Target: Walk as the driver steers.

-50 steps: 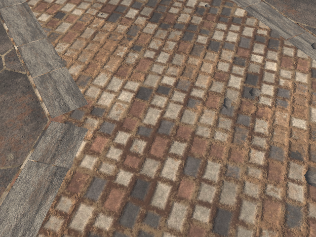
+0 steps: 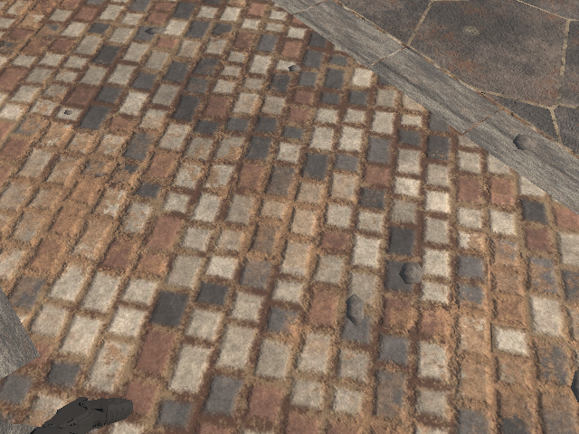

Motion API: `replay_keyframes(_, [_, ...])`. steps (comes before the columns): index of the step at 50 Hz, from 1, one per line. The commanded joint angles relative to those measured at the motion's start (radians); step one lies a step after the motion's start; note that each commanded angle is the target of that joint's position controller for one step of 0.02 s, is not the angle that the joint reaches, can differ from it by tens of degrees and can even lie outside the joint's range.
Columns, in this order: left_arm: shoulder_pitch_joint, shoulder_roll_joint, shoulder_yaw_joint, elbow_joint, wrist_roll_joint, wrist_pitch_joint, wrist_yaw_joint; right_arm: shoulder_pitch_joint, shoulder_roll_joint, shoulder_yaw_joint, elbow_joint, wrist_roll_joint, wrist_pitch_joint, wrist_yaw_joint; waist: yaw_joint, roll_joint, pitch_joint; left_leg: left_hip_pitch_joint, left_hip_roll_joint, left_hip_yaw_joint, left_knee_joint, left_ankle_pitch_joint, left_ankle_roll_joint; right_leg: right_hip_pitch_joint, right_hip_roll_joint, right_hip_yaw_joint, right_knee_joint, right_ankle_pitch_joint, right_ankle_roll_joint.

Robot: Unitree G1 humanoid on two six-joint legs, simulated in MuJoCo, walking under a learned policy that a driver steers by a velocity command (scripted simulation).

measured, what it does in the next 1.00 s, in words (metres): walks ahead, turning left: right foot, then left foot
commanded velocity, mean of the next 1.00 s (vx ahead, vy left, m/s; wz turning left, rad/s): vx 0.50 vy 0.00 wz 0.28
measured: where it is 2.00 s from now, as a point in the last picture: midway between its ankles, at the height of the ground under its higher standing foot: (220, 209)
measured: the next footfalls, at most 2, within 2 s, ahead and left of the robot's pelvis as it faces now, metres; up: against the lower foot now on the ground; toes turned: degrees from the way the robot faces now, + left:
right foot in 0.10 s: +0.24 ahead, -0.15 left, +0.00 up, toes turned +8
left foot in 0.62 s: +0.45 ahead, +0.18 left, +0.00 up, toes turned +24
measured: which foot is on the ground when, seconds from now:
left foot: down 0.00-0.10, up 0.12-0.60, down 0.62-1.00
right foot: up 0.00-0.08, down 0.10-0.64, up 0.66-1.00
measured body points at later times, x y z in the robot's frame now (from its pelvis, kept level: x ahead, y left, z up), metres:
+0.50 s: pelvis +0.27 -0.02 +0.00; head +0.30 -0.01 +0.44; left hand +0.20 +0.27 -0.12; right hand +0.55 -0.19 -0.08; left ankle +0.38 +0.17 -0.69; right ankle +0.20 -0.15 -0.74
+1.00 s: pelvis +0.52 +0.11 +0.00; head +0.53 +0.12 +0.45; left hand +0.59 +0.41 -0.11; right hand +0.65 -0.14 -0.12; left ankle +0.42 +0.16 -0.74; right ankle +0.74 +0.00 -0.68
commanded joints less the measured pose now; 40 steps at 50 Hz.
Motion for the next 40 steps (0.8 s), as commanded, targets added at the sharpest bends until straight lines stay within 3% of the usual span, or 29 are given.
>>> replay_keyframes(1, [-0.068, 0.099, 0.034, -0.083, -0.015, -0.022, -0.006, 0.014, -0.172, -0.048, -0.055, 0.009, 0.0, -0.012, 0.019, 0.12, -0.038, -0.095, 0.226, -0.214, -0.049, 0.093, 0.132, 0.194, 0.06, -0.03, -0.093, 0.034, -0.003])
replay_keyframes(3, [-0.032, 0.123, 0.05, -0.079, -0.02, -0.028, -0.008, 0.004, -0.17, -0.05, -0.059, 0.004, 0.008, -0.012, 0.052, 0.149, -0.048, -0.051, 0.245, -0.267, 0.02, 0.093, 0.108, 0.247, 0.06, -0.029, -0.122, -0.054, -0.034])
replay_keyframes(4, [0.032, 0.135, 0.062, -0.064, -0.02, -0.031, -0.005, -0.007, -0.153, -0.045, -0.065, 0.002, 0.012, -0.011, 0.09, 0.153, -0.068, -0.061, 0.225, -0.266, 0.076, 0.107, 0.087, 0.338, 0.059, -0.043, -0.159, -0.072, -0.06])
replay_keyframes(5, [0.128, 0.167, 0.078, -0.053, -0.01, -0.035, 0.002, -0.006, -0.111, -0.03, -0.073, -0.005, 0.009, -0.007, 0.14, 0.132, -0.14, -0.1, 0.174, -0.225, 0.222, 0.118, 0.053, 0.503, 0.003, -0.009, -0.166, -0.096, -0.102])
replay_keyframes(6, [0.282, 0.226, 0.093, -0.044, 0.002, -0.031, 0.012, 0.015, -0.036, -0.005, -0.097, -0.028, 0.005, -0.004, 0.189, -0.017, -0.293, -0.229, 0.1, -0.123, 0.526, -0.089, 0.012, 0.753, -0.193, 0.182, -0.154, -0.154, -0.167])
replay_keyframes(7, [0.325, 0.286, 0.109, -0.006, 0.012, -0.014, 0.0, 0.133, -0.018, 0.005, -0.133, 0.01, -0.005, -0.003, 0.118, -0.36, -0.363, -0.559, 0.02, -0.023, 0.81, -0.379, -0.031, 0.956, -0.369, 0.66, -0.281, -0.436, -0.305])
replay_keyframes(8, [0.29, 0.184, 0.089, -0.027, 0.0, -0.011, -0.005, 0.105, -0.123, -0.017, -0.101, 0.024, 0.0, -0.009, 0.144, -0.196, -0.26, -0.656, 0.094, -0.051, 0.931, -0.306, -0.048, 0.889, -0.348, 0.656, -0.32, -0.595, -0.283])
replay_keyframes(9, [0.257, 0.136, 0.075, -0.029, -0.005, -0.006, -0.001, 0.004, -0.161, -0.03, -0.114, 0.015, 0.006, -0.008, 0.165, -0.103, -0.152, -0.677, 0.122, -0.025, 0.953, -0.21, -0.054, 0.787, -0.307, 0.481, -0.321, -0.524, -0.248])
replay_keyframes(10, [0.215, 0.119, 0.067, -0.03, 0.003, -0.004, -0.001, -0.039, -0.148, -0.03, -0.121, 0.003, 0.011, -0.009, 0.148, -0.036, -0.099, -0.64, 0.154, -0.006, 0.934, -0.138, -0.062, 0.682, -0.262, 0.354, -0.332, -0.369, -0.235])
replay_keyframes(11, [0.187, 0.099, 0.062, -0.02, 0.007, -0.001, 0.0, -0.068, -0.136, -0.032, -0.133, -0.004, 0.013, -0.005, 0.133, -0.04, -0.054, -0.624, 0.178, -0.005, 0.89, -0.095, -0.067, 0.613, -0.225, 0.264, -0.353, -0.265, -0.235])
replay_keyframes(12, [0.173, 0.094, 0.06, -0.013, 0.011, -0.004, 0.003, -0.066, -0.121, -0.033, -0.138, 0.002, 0.018, 0.002, 0.114, -0.074, -0.04, -0.583, 0.202, 0.002, 0.865, -0.068, -0.069, 0.56, -0.201, 0.191, -0.377, -0.206, -0.228])
replay_keyframes(14, [0.17, 0.09, 0.063, 0.007, 0.004, -0.013, 0.004, -0.074, -0.087, -0.027, -0.141, 0.005, 0.029, 0.008, 0.105, -0.084, -0.028, -0.568, 0.212, 0.027, 0.83, -0.046, -0.077, 0.528, -0.186, 0.098, -0.416, -0.127, -0.24])
replay_keyframes(18, [0.183, 0.133, 0.081, 0.05, 0.001, -0.014, 0.008, -0.151, -0.058, -0.016, -0.168, -0.005, 0.034, 0.015, 0.111, -0.036, -0.008, -0.623, 0.224, 0.033, 0.674, 0.063, -0.094, 0.559, -0.205, -0.023, -0.449, 0.017, -0.261])
replay_keyframes(22, [0.191, 0.162, 0.087, 0.08, -0.006, -0.001, 0.015, -0.263, -0.038, -0.004, -0.188, -0.003, 0.019, 0.041, 0.149, -0.021, 0.018, -0.566, 0.209, 0.095, 0.445, 0.242, -0.076, 0.58, -0.18, -0.163, -0.453, 0.068, -0.23])
replay_keyframes(26, [0.236, 0.195, 0.098, 0.117, -0.025, 0.017, 0.016, -0.358, -0.043, -0.003, -0.228, 0.002, 0.016, 0.063, 0.168, -0.022, 0.047, -0.536, 0.185, 0.153, 0.317, 0.209, -0.033, 0.665, -0.209, -0.229, -0.422, 0.148, -0.204])
replay_keyframes(28, [0.249, 0.216, 0.103, 0.131, -0.036, 0.029, 0.017, -0.351, -0.06, -0.013, -0.242, -0.003, 0.017, 0.066, 0.14, -0.038, 0.022, -0.451, 0.137, 0.189, 0.28, 0.11, 0.008, 0.699, -0.22, -0.253, -0.341, 0.404, -0.194])
replay_keyframes(29, [0.251, 0.233, 0.107, 0.135, -0.041, 0.034, 0.019, -0.306, -0.082, -0.025, -0.237, -0.008, 0.019, 0.064, 0.104, -0.056, -0.018, -0.366, 0.099, 0.212, 0.269, 0.061, 0.033, 0.71, -0.22, -0.266, -0.258, 0.572, -0.187])
replay_keyframes(30, [0.252, 0.232, 0.103, 0.143, -0.044, 0.04, 0.019, -0.189, -0.113, -0.045, -0.209, -0.01, 0.021, 0.058, 0.028, -0.044, -0.087, -0.185, 0.063, 0.22, 0.215, 0.086, 0.066, 0.676, -0.205, -0.286, -0.113, 0.662, -0.174])
replay_keyframes(31, [0.259, 0.204, 0.087, 0.147, -0.04, 0.038, 0.021, -0.032, -0.16, -0.072, -0.165, -0.007, 0.026, 0.042, -0.055, -0.022, -0.163, 0.082, 0.058, 0.19, 0.174, 0.158, 0.096, 0.536, -0.172, -0.307, 0.083, 0.581, -0.147])
replay_keyframes(32, [0.293, 0.103, 0.051, 0.113, -0.003, 0.029, 0.016, 0.089, -0.257, -0.092, -0.14, -0.015, 0.032, 0.019, -0.057, 0.17, -0.284, 0.44, 0.306, -0.161, 0.191, 0.18, 0.18, 0.191, -0.083, -0.313, 0.449, -0.032, -0.098])
replay_keyframes(33, [0.356, 0.071, 0.029, 0.109, -0.018, 0.008, 0.005, 0.067, -0.276, -0.081, -0.162, -0.016, 0.021, 0.021, -0.003, 0.272, -0.468, 0.566, 0.524, -0.644, 0.034, 0.053, 0.331, -0.016, 0.067, -0.129, 0.727, -0.616, -0.071])
replay_keyframes(34, [0.244, 0.18, 0.061, 0.101, -0.058, -0.004, -0.003, 0.046, -0.193, -0.057, -0.157, -0.021, 0.01, 0.03, -0.057, 0.128, -0.384, 0.479, 0.501, -0.535, -0.011, 0.017, 0.28, -0.094, 0.022, -0.015, 0.774, -0.57, -0.08])
replay_keyframes(35, [0.173, 0.172, 0.059, 0.073, -0.076, -0.008, -0.007, 0.008, -0.168, -0.048, -0.14, -0.024, 0.001, 0.031, -0.035, 0.127, -0.224, 0.324, 0.459, -0.351, -0.027, 0.063, 0.238, -0.123, -0.013, -0.032, 0.732, -0.498, -0.09])
replay_keyframes(36, [0.159, 0.151, 0.055, 0.078, -0.057, -0.006, 0.001, -0.052, -0.138, -0.039, -0.125, -0.023, -0.008, 0.032, 0.014, 0.073, -0.142, 0.185, 0.408, -0.241, -0.049, 0.116, 0.198, -0.093, -0.059, -0.04, 0.649, -0.418, -0.089])
replay_keyframes(37, [0.174, 0.151, 0.061, 0.089, -0.039, 0.005, 0.004, -0.098, -0.099, -0.029, -0.123, -0.027, -0.018, 0.034, 0.049, 0.104, -0.101, 0.092, 0.373, -0.16, -0.079, 0.177, 0.179, -0.045, -0.084, -0.032, 0.595, -0.359, -0.083])
replay_keyframes(38, [0.22, 0.141, 0.062, 0.109, -0.039, 0.022, 0.002, -0.126, -0.085, -0.025, -0.122, -0.033, -0.026, 0.034, 0.079, 0.124, -0.088, 0.025, 0.353, -0.102, -0.12, 0.191, 0.169, 0.018, -0.095, -0.021, 0.581, -0.308, -0.075])
replay_keyframes(40, [0.258, 0.105, 0.059, 0.13, -0.04, 0.048, 0.005, -0.14, -0.082, -0.029, -0.101, -0.036, -0.05, 0.033, 0.103, 0.108, -0.073, -0.033, 0.348, -0.025, -0.177, 0.251, 0.173, 0.047, -0.09, -0.017, 0.557, -0.254, -0.056])
Velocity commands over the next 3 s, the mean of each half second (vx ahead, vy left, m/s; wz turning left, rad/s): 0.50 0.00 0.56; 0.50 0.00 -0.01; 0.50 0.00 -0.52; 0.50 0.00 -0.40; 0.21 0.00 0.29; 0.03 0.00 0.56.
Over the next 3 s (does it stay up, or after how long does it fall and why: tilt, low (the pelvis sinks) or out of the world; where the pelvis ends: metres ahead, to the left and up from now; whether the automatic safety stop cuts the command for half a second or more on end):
stays up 1.25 0.10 -0.01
